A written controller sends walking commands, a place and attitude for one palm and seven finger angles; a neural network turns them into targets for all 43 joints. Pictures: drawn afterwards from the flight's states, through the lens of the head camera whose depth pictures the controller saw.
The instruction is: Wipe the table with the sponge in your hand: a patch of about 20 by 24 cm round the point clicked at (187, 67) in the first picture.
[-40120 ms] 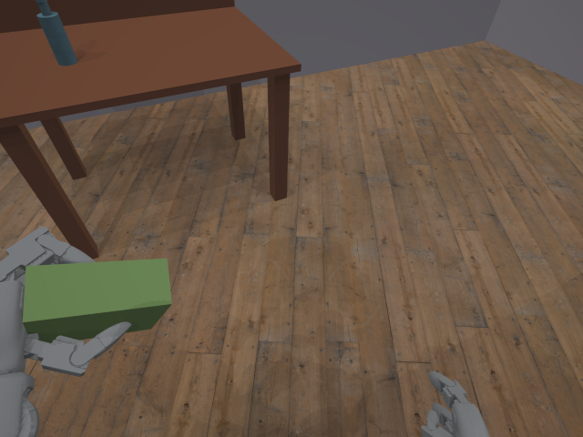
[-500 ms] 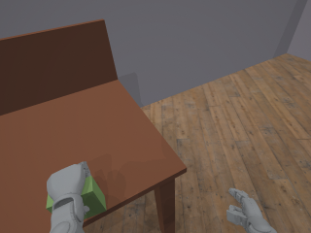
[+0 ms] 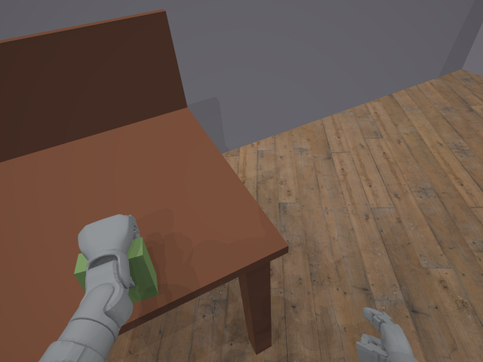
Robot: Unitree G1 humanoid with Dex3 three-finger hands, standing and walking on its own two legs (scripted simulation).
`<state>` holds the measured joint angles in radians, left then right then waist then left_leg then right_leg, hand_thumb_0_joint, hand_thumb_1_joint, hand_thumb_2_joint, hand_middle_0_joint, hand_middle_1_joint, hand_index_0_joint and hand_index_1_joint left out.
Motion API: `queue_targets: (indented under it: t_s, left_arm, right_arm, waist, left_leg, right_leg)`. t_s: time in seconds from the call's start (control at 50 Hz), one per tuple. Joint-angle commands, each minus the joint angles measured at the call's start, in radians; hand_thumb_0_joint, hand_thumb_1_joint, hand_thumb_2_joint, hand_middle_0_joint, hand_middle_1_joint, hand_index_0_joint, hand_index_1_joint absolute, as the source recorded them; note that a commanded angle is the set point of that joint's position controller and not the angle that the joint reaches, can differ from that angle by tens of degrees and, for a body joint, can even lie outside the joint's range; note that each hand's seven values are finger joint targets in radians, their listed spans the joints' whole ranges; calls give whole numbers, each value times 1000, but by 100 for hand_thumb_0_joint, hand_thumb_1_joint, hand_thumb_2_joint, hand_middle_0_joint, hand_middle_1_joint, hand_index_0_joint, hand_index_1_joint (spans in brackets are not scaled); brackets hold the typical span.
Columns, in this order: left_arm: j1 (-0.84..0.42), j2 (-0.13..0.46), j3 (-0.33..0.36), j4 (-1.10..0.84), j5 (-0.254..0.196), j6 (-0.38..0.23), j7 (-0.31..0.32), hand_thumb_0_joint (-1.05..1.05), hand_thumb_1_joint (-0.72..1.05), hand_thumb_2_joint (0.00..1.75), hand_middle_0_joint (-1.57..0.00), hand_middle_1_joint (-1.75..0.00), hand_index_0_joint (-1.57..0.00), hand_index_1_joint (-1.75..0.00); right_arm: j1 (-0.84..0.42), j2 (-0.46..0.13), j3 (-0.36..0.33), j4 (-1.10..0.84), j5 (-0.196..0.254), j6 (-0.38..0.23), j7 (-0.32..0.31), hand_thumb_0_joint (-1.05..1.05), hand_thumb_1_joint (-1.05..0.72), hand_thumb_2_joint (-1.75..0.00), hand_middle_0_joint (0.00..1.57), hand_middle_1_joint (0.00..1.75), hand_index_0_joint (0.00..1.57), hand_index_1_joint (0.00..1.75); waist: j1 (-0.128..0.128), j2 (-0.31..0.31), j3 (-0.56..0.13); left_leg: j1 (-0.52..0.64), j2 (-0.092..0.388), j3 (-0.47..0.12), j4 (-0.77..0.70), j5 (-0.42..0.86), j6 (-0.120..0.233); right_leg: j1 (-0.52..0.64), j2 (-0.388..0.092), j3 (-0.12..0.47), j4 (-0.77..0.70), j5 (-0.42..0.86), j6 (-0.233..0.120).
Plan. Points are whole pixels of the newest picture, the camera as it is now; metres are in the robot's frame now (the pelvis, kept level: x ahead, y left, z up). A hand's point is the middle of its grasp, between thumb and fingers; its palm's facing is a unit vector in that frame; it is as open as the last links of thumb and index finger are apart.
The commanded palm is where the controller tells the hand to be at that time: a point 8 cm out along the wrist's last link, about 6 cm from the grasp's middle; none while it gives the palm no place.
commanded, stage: wipe forward along the middle lane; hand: left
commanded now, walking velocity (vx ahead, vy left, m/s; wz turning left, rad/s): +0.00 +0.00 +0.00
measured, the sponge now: (123, 281) +0.26 +0.27 -0.03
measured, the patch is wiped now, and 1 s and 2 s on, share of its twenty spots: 0.95 0.95 0.95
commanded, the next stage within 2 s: bring the hand home and regain balance in 1.76 s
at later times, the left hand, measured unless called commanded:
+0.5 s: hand (117, 236) +0.33 +0.29 +0.03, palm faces -0.12 -0.01 -0.99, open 9.5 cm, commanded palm +0.31 +0.31 +0.05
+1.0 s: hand (112, 222) +0.36 +0.32 +0.03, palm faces -0.19 +0.02 -0.98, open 9.5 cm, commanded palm +0.36 +0.34 +0.05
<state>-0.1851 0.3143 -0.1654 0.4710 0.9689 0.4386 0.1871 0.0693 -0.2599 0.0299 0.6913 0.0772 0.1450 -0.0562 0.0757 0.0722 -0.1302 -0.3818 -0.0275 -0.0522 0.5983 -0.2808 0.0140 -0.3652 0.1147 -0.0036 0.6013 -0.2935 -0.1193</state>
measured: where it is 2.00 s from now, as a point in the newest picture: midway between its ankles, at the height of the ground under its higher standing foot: outside the picture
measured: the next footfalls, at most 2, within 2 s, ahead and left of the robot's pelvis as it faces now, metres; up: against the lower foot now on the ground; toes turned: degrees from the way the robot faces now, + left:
left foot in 0.60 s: +0.11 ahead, +0.08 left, +0.01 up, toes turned -9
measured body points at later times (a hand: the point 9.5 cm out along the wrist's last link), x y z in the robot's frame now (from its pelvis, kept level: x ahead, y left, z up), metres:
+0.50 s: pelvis -0.01 -0.04 -0.02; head +0.01 -0.08 +0.43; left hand +0.33 +0.29 +0.08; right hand +0.12 -0.30 -0.15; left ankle +0.03 +0.11 -0.72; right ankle +0.01 -0.04 -0.73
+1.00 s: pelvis -0.02 -0.07 -0.03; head +0.04 -0.10 +0.41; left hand +0.37 +0.31 +0.08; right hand +0.05 -0.36 -0.17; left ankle +0.07 +0.08 -0.71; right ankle +0.01 -0.05 -0.72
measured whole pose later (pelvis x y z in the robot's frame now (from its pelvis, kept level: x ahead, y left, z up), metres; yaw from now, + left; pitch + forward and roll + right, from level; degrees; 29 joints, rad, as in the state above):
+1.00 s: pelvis -0.02 -0.07 -0.03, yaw -3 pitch +14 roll +3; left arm -0.56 0.75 0.16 1.11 0.98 0.12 0.18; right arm 0.25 -0.32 0.01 0.71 0.09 0.11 -0.01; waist -0.07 0.03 -0.15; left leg -0.85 -0.04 -0.10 0.91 -0.43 0.03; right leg -0.71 0.22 -0.03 0.79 -0.32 -0.15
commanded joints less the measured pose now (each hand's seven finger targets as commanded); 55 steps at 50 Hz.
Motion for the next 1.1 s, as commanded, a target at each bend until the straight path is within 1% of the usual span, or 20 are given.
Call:
queue_targets:
  t_s: [0.0,0.06,0.08,0.26,0.46,0.52,0.58,0.68,0.74,0.82,0.84,0.86,0.9,0.92,0.96,0.98,1.0,1.02,1.04,1.08]
  left_arm:
    - [-177,234,107,90,36,-18,47,0,10,130,-120,-160,-120,-160]
    - [-223,305,160,116,30,-50,46,0,10,130,-120,-160,-120,-160]
    - [-224,276,134,133,24,-61,47,0,10,130,-120,-160,-120,-160]
    - [-280,358,196,201,16,-142,57,0,10,130,-120,-160,-120,-160]
    - [-391,488,287,308,1,-219,90,0,10,130,-120,-160,-120,-160]
    - [-422,521,284,370,1,-219,92,0,10,130,-120,-160,-120,-160]
    - [-479,576,300,403,18,-224,88,0,10,130,-120,-160,-120,-160]
    - [-543,654,312,479,32,-231,67,0,10,130,-120,-160,-120,-160]
    - [-573,701,336,509,47,-247,56,0,10,130,-120,-160,-120,-160]
    - [-586,746,358,531,41,-273,49,0,10,130,-120,-160,-120,-160]
    - [-585,749,362,532,39,-277,49,0,10,130,-120,-160,-120,-160]
    - [-585,758,385,525,38,-283,50,0,10,130,-120,-160,-120,-160]
    - [-589,787,399,537,41,-301,47,0,10,130,-120,-160,-120,-160]
    - [-649,752,348,512,37,-314,37,0,10,130,-120,-160,-120,-160]
    - [-680,785,361,517,22,-323,22,0,10,130,-120,-160,-120,-160]
    - [-665,827,392,534,25,-325,21,0,10,130,-120,-160,-120,-160]
    - [-669,847,414,531,29,-329,21,0,10,130,-120,-160,-120,-160]
    - [-681,874,436,531,35,-337,22,0,10,130,-120,-160,-120,-160]
    - [-698,896,450,525,39,-351,21,0,10,130,-120,-160,-120,-160]
    - [-712,916,452,530,29,-376,16,0,10,130,-120,-160,-120,-160]
  right_arm:
    - [-137,-124,-46,-154,0,-47,-13,0,-90,-90,20,30,20,30]
    - [-119,-134,-48,-152,-1,-43,-15,0,-90,-90,20,30,20,30]
    - [-101,-128,-49,-151,-1,-43,-14,0,-90,-90,20,30,20,30]
    - [-45,-146,-62,-145,4,-47,-4,0,-90,-90,20,30,20,30]
    - [41,-161,-74,-111,7,-63,6,0,-90,-90,20,30,20,30]
    - [67,-168,-70,-102,13,-61,11,0,-90,-90,20,30,20,30]
    - [88,-174,-68,-96,16,-59,16,0,-90,-90,20,30,20,30]
    - [93,-181,-58,-94,18,-53,20,0,-90,-90,20,30,20,30]
    - [117,-192,-58,-92,15,-56,23,0,-90,-90,20,30,20,30]
    - [136,-195,-55,-90,16,-60,28,0,-90,-90,20,30,20,30]
    - [143,-196,-57,-90,16,-62,31,0,-90,-90,20,30,20,30]
    - [155,-197,-63,-85,13,-63,33,0,-90,-90,20,30,20,30]
    - [182,-204,-62,-84,13,-65,37,0,-90,-90,20,30,20,30]
    - [179,-203,-57,-82,14,-69,35,0,-90,-90,20,30,20,30]
    - [185,-204,-57,-77,15,-76,34,0,-90,-90,20,30,20,30]
    - [193,-210,-58,-68,11,-77,33,0,-90,-90,20,30,20,30]
    - [202,-212,-60,-65,7,-79,33,0,-90,-90,20,30,20,30]
    - [221,-216,-62,-62,6,-78,34,0,-90,-90,20,30,20,30]
    - [232,-217,-63,-61,5,-78,34,0,-90,-90,20,30,20,30]
    - [236,-214,-58,-64,4,-81,34,0,-90,-90,20,30,20,30]
  waist:
    - [-33,-193,-32]
    - [-37,-191,-51]
    - [-45,-187,-48]
    - [-56,-175,-77]
    - [-85,-212,-176]
    - [-101,-223,-180]
    - [-107,-139,-183]
    - [-121,-81,-131]
    - [-125,-68,-151]
    - [-132,-95,-190]
    - [-131,-84,-204]
    - [-132,-91,-231]
    - [-136,-68,-245]
    - [-159,-39,-238]
    - [-174,-85,-236]
    - [-165,-90,-247]
    - [-165,-73,-259]
    - [-166,-54,-277]
    - [-168,-26,-294]
    - [-176,-10,-279]
  left_leg:
    - [-117,-49,18,-16,-34,35]
    - [-166,-47,9,3,-41,33]
    - [-181,-47,14,11,-46,35]
    - [-290,-47,-14,65,-63,37]
    - [-443,-39,-36,151,-89,32]
    - [-492,-38,-35,176,-119,33]
    - [-508,-34,-36,185,-115,35]
    - [-580,-24,-55,221,-165,28]
    - [-589,-14,-60,242,-148,27]
    - [-661,-10,-72,281,-167,16]
    - [-673,-8,-76,291,-164,13]
    - [-662,-7,-75,289,-132,16]
    - [-659,-4,-60,297,-110,19]
    - [-676,-2,-58,315,-131,17]
    - [-752,1,-73,356,-206,3]
    - [-771,3,-78,373,-212,-2]
    - [-766,5,-74,377,-197,0]
    - [-756,7,-64,377,-166,4]
    - [-743,12,-55,382,-137,6]
    - [-818,14,-55,430,-191,-7]
  right_leg:
    - [70,-86,209,-175,3,62]
    - [84,-96,259,-172,5,63]
    - [90,-103,242,-165,4,69]
    - [104,-124,313,-138,78,77]
    - [166,-168,378,-81,192,138]
    - [165,-177,398,-89,148,182]
    - [132,-165,383,-84,80,144]
    - [91,-178,436,-106,-38,182]
    - [88,-176,431,-87,13,121]
    - [142,-204,484,-64,119,241]
    - [153,-209,485,-48,172,229]
    - [152,-192,449,-24,218,166]
    - [131,-181,420,-1,253,139]
    - [127,-200,450,-9,271,172]
    - [167,-237,527,-17,261,297]
    - [178,-239,539,-4,279,296]
    - [163,-228,508,13,297,211]
    - [143,-213,475,28,300,168]
    - [119,-205,447,44,312,161]
    - [130,-234,518,42,290,175]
